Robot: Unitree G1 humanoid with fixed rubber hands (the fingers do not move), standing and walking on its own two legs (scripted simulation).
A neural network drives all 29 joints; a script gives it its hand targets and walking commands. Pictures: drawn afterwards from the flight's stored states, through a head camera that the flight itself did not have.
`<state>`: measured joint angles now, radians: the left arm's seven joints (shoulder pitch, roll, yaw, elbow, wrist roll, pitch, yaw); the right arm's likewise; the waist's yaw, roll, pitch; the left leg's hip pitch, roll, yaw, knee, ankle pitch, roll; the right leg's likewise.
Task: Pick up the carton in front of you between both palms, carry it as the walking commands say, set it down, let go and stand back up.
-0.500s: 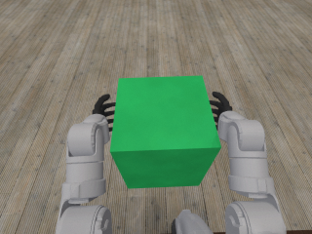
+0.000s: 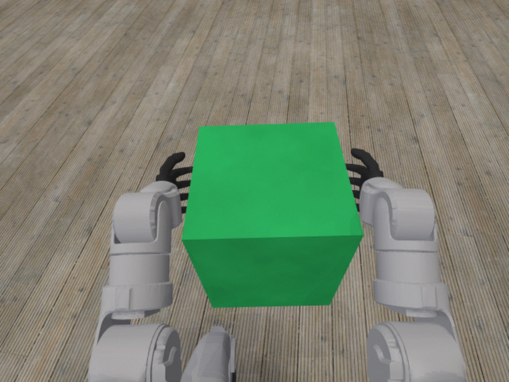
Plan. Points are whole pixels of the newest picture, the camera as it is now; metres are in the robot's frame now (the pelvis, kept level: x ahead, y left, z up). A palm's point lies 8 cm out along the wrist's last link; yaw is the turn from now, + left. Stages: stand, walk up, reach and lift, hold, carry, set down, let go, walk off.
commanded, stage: carry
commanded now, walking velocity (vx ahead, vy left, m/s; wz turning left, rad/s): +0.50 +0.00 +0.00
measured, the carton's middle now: (268, 221) +0.36 +0.02 +0.03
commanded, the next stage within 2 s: none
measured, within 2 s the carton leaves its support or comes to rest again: neither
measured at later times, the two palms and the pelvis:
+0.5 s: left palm (207, 84) +0.65 +0.16 +0.10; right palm (355, 85) +0.63 -0.14 +0.11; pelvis +0.29 +0.03 +0.01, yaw -2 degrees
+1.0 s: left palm (219, 37) +0.86 +0.16 +0.10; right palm (339, 33) +0.86 -0.14 +0.10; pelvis +0.60 +0.01 +0.00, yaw +0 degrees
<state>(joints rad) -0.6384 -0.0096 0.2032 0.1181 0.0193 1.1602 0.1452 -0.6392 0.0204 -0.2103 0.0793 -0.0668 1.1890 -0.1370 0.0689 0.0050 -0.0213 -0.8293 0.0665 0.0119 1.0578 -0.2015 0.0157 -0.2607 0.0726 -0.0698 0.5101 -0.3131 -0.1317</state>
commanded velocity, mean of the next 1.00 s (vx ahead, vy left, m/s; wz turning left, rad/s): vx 0.50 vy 0.00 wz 0.00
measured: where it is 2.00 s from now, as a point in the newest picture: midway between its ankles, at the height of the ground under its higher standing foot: (279, 192)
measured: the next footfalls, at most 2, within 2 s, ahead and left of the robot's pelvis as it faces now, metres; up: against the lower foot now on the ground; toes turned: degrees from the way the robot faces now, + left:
left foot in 0.16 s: +0.30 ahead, +0.10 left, +0.00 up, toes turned +4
right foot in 0.64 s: +0.51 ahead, -0.11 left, +0.00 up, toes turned -9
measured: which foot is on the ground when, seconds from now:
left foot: up 0.00-0.14, down 0.16-0.66, up 0.68-1.00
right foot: down 0.00-0.16, up 0.18-0.62, down 0.64-1.00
